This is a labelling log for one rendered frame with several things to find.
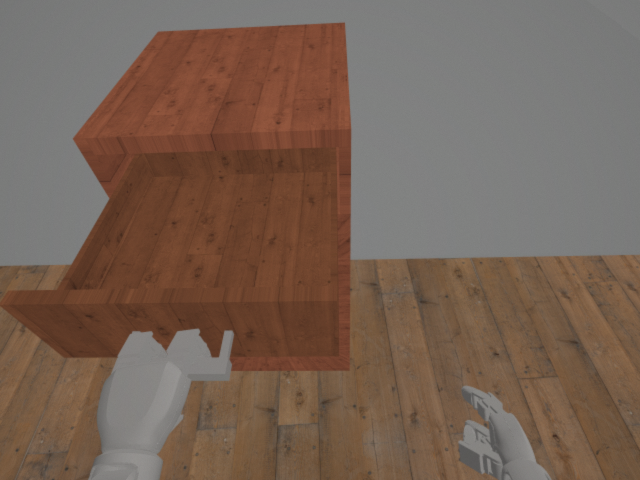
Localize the right robot forearm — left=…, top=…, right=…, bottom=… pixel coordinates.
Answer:
left=501, top=459, right=552, bottom=480

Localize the right robot hand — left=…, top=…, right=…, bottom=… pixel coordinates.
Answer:
left=458, top=386, right=537, bottom=480

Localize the left robot hand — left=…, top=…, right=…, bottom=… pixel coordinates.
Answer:
left=97, top=329, right=212, bottom=454

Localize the handle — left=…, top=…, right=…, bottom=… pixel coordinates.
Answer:
left=111, top=330, right=234, bottom=381

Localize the drawer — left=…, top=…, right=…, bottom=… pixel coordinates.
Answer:
left=0, top=147, right=339, bottom=358

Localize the left robot forearm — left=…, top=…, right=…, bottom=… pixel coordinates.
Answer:
left=88, top=449, right=163, bottom=480

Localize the cabinet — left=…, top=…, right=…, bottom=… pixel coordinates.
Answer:
left=73, top=23, right=351, bottom=371

